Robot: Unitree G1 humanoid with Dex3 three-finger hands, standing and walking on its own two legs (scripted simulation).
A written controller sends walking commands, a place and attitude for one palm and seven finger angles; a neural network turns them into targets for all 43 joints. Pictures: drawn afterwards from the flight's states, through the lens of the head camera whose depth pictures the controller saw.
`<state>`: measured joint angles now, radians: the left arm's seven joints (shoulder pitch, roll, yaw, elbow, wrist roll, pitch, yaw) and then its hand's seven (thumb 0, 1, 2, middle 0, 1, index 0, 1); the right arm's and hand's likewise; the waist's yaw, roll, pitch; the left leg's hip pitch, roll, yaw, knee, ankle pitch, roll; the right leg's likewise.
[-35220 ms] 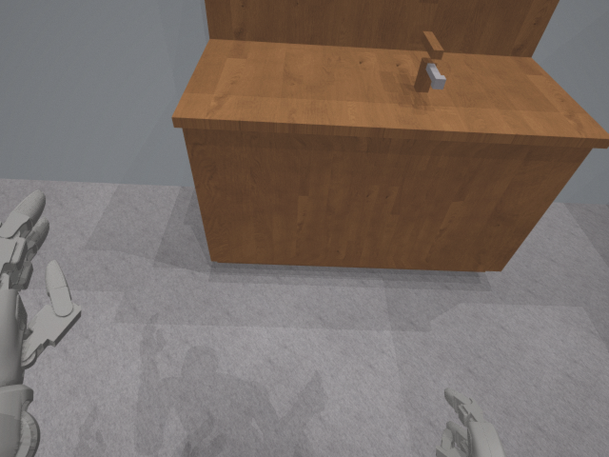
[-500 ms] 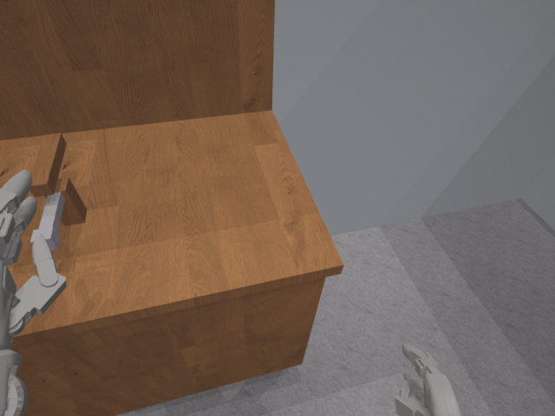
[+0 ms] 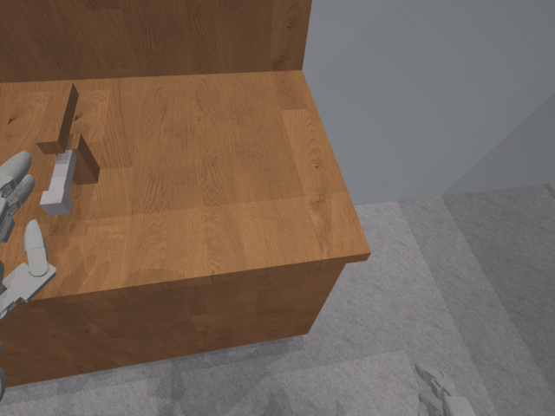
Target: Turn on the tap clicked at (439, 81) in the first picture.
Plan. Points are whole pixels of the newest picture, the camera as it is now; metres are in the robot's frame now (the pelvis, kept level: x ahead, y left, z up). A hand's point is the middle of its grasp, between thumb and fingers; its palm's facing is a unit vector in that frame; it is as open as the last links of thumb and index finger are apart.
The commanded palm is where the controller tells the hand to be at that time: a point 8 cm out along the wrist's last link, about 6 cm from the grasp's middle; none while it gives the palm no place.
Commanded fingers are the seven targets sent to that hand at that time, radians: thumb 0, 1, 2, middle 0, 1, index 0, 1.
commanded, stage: come to a stop and stand still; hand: left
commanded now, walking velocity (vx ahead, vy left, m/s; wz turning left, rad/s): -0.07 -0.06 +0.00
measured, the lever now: (56, 202) +0.35 +0.37 +0.05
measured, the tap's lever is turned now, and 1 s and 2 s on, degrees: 0 0 0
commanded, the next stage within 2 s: look again from close up in 1.40 s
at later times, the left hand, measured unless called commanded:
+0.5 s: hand out of the picture +0.19 +0.29 +0.16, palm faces +0.43 -0.85 -0.29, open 7.4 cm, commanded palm +0.13 +0.30 +0.18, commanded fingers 0.00 0.90 0.90 -0.20 -0.30 -0.20 -0.30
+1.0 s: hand (89, 269) +0.22 +0.22 +0.15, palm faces +0.25 -0.88 -0.40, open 7.4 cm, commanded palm +0.16 +0.27 +0.18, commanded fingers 0.00 0.90 0.90 -0.20 -0.30 -0.20 -0.30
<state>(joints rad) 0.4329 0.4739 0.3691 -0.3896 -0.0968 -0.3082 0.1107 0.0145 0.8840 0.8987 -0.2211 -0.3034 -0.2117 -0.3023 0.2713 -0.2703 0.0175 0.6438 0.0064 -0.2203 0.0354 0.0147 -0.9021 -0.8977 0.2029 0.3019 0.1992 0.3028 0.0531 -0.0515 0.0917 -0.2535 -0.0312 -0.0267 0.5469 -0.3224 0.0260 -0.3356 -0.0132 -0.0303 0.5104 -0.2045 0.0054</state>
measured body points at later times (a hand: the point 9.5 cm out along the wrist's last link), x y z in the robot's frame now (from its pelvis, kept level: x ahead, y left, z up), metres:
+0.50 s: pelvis -0.03 +0.02 +0.00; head +0.00 +0.05 +0.44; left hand +0.16 +0.33 +0.18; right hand +0.16 -0.18 -0.07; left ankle -0.02 +0.10 -0.73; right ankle +0.04 -0.12 -0.73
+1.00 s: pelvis -0.02 +0.00 +0.00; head -0.01 +0.01 +0.45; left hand +0.20 +0.27 +0.17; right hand +0.11 -0.23 -0.08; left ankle -0.02 +0.10 -0.73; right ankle +0.03 -0.12 -0.73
